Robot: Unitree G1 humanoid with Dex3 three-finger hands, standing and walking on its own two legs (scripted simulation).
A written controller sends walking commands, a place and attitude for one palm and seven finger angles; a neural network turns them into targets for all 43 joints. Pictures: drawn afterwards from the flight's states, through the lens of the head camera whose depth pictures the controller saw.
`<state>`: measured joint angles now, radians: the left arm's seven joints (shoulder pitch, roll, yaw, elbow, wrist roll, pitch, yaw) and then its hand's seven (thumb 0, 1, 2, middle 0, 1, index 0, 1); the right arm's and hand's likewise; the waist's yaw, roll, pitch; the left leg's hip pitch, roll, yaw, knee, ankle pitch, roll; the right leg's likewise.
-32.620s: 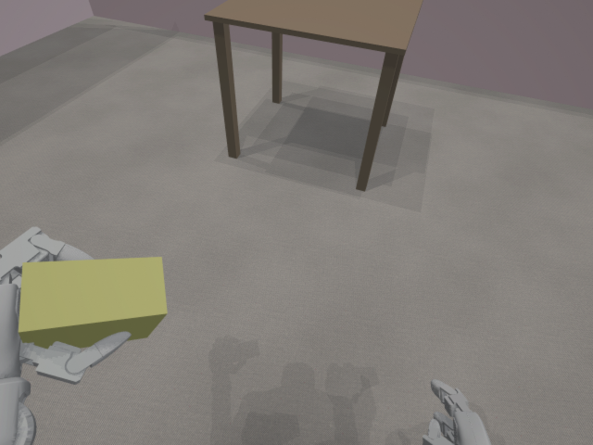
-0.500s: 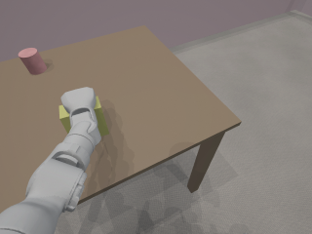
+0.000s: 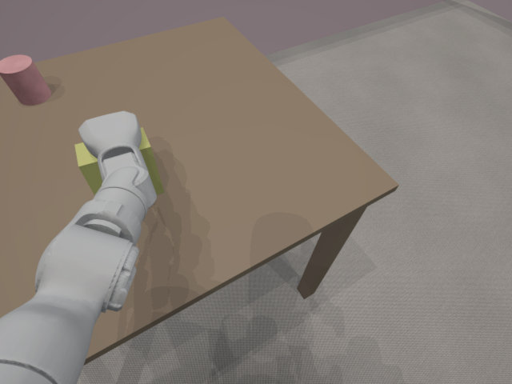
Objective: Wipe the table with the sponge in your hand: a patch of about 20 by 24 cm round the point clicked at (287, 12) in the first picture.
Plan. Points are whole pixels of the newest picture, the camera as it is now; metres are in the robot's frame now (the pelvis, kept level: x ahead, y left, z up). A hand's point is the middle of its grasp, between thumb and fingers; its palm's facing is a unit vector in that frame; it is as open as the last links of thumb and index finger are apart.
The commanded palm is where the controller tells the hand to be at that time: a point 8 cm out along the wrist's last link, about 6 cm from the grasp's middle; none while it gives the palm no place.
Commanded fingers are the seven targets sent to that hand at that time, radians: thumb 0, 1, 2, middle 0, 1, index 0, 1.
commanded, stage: wipe back along the third lane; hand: left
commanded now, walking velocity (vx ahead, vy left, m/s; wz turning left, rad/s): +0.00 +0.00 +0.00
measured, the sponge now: (126, 177) +0.47 +0.21 +0.02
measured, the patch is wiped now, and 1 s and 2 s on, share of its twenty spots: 1.00 1.00 1.00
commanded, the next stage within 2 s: slide back across to the middle lane in 1.70 s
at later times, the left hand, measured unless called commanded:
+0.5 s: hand (125, 164) +0.47 +0.20 +0.06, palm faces -0.05 +0.00 -1.00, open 10.0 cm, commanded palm +0.43 +0.16 +0.09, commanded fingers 0.00 0.10 1.30 -1.20 -1.60 -1.20 -1.60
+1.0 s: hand (137, 188) +0.42 +0.17 +0.06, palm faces -0.04 -0.04 -1.00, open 10.0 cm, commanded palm +0.38 +0.15 +0.09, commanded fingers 0.00 0.10 1.30 -1.20 -1.60 -1.20 -1.60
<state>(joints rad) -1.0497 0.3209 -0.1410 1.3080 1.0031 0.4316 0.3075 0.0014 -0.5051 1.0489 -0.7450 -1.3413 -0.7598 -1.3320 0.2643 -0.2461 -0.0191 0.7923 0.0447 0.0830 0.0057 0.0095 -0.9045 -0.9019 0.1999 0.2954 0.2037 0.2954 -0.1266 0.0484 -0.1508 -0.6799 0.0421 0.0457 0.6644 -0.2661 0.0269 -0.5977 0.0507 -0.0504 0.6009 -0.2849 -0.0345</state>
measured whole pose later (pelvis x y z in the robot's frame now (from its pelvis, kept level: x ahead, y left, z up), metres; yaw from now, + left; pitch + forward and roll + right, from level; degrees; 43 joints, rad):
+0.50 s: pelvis +0.02 +0.01 +0.01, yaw +0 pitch +14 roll -2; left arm -0.92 0.18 -0.28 1.18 0.93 0.50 0.37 0.00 -0.50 1.05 -0.73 -1.35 -0.75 -1.34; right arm 0.21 -0.22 -0.03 0.79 0.05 0.13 0.04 0.01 -0.91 -0.90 0.20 0.30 0.20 0.30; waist -0.04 0.04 -0.17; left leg -0.57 0.02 0.06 0.62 -0.29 0.04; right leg -0.48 0.03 -0.04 0.54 -0.30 -0.01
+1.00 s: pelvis +0.04 -0.01 +0.02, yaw +2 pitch +7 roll -1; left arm -0.62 0.12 -0.39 0.79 0.95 0.60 0.27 0.00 -0.48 1.05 -0.72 -1.36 -0.73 -1.35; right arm 0.06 -0.24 0.00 0.70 0.07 0.26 0.03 0.01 -0.91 -0.90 0.20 0.30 0.20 0.30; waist 0.03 0.04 -0.15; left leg -0.38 0.01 0.03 0.53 -0.28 0.01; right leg -0.29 0.03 -0.06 0.48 -0.32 -0.04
